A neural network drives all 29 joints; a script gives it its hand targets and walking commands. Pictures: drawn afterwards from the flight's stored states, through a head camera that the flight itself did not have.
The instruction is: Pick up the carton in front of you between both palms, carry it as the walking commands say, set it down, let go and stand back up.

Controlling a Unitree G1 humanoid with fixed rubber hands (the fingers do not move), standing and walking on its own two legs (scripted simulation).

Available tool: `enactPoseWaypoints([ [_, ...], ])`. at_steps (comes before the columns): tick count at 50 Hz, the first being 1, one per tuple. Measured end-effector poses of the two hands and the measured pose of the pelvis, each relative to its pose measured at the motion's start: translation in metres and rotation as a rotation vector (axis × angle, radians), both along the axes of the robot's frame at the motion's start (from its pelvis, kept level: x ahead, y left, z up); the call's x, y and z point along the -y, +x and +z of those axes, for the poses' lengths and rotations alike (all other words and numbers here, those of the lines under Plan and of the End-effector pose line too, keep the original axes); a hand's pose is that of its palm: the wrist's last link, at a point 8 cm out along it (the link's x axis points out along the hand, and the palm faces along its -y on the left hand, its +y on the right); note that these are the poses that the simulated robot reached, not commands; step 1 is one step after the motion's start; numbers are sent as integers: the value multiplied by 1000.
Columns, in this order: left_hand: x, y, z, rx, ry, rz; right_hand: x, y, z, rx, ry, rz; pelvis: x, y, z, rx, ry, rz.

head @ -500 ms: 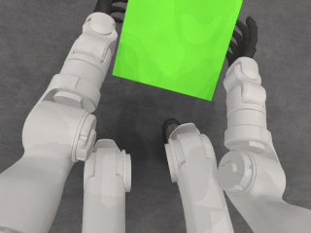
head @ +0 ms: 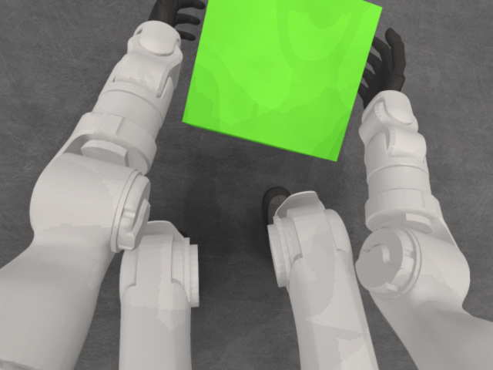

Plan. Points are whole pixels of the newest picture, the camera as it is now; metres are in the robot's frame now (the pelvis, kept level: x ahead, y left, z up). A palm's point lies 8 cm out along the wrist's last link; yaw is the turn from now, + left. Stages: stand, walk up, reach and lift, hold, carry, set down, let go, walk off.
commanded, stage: set down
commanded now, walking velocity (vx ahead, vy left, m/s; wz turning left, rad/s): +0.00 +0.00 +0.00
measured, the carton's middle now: (264, 80) +0.49 -0.11 -0.27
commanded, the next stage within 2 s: let go in 1.80 s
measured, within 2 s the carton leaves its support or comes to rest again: neither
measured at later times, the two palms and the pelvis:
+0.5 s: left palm (166, 29) +0.55 +0.03 -0.19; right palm (380, 90) +0.45 -0.26 -0.17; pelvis +0.00 +0.00 -0.01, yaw -1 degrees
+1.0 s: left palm out of the picture +0.57 +0.04 -0.13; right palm (425, 99) +0.43 -0.30 -0.13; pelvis -0.01 -0.02 +0.01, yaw -2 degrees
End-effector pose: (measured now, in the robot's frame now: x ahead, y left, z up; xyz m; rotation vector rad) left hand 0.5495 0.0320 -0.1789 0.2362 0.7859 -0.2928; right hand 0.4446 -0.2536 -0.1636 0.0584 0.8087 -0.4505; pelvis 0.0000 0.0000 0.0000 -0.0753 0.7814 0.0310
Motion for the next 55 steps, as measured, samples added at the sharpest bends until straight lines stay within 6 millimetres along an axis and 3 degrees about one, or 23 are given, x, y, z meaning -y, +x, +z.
enactPoseWaypoints([
  [27, -1, 4, -13, 61, -64, -39, 6, 0, -14, -2, -3, 21, 3, -2, -12, 46, -13, -5],
  [33, -26, 2, -32, 60, -9, 4, 30, -26, -29, -49, -48, -34, 6, -6, -12, 61, -16, -9],
  [37, -31, 5, -32, 80, -7, 11, 46, -27, -30, -23, -67, -40, 9, -9, -13, 64, -9, -14],
  [42, -22, 14, -15, 139, -27, 11, 49, -15, -17, 52, -58, -40, 15, -12, -14, 69, 0, -23],
  [46, -16, 19, 11, 180, -18, 10, 43, -12, 3, 114, -27, -58, 18, -13, -9, 72, 10, -38],
  [55, -11, 24, 88, 151, 18, 27, 48, -26, 69, 141, -19, -84, 20, -10, 34, 53, 31, -59],
])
